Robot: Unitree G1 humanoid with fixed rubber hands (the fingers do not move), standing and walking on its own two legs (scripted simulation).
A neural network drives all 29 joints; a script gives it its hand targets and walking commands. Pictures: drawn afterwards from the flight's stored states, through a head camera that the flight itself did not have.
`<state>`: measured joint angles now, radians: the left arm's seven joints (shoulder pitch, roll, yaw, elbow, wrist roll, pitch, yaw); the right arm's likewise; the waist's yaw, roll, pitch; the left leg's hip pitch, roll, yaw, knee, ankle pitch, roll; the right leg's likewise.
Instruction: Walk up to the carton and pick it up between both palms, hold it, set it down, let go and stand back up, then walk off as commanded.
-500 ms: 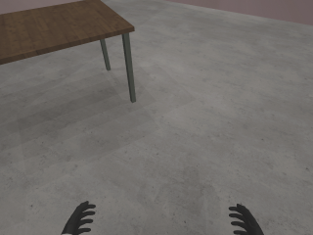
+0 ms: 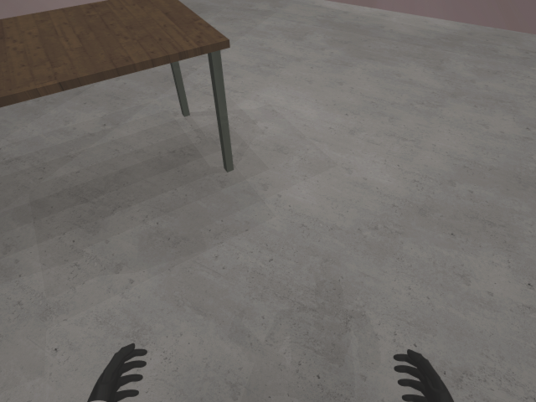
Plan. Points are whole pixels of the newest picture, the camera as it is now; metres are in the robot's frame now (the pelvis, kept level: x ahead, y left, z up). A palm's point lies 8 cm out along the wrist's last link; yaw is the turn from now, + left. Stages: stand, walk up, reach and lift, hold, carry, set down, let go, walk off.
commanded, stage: stand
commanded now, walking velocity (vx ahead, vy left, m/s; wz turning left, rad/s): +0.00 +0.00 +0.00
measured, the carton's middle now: out of the picture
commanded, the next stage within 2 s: walk up in 1.56 s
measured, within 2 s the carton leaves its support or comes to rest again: neither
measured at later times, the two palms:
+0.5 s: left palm (102, 400) +0.15 +0.26 -0.07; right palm out of the picture +0.15 -0.24 -0.08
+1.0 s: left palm out of the picture +0.14 +0.27 -0.07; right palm out of the picture +0.15 -0.24 -0.08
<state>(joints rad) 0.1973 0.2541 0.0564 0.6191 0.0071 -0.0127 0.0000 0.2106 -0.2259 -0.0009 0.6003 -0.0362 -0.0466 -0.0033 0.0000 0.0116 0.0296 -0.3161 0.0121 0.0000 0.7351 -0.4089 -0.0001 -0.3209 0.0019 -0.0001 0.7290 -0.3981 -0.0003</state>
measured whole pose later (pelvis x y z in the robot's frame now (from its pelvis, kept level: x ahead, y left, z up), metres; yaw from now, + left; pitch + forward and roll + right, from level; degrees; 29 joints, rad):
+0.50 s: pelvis +0.00 +0.00 +0.00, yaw +0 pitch -1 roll +0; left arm 0.20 0.26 0.06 0.62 0.01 -0.02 0.00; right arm 0.21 -0.24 0.00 0.60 -0.04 -0.05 -0.01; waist 0.00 0.01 0.03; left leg -0.32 0.01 0.00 0.74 -0.41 0.00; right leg -0.32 0.00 0.00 0.73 -0.40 0.00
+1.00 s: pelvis +0.00 +0.00 +0.00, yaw +0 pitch -1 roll +0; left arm 0.20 0.27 0.06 0.65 0.01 -0.02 0.00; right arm 0.21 -0.25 0.00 0.60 -0.04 -0.05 -0.01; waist 0.00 0.02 0.03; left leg -0.32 0.01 0.00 0.74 -0.41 0.00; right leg -0.32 0.00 0.00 0.73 -0.39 0.00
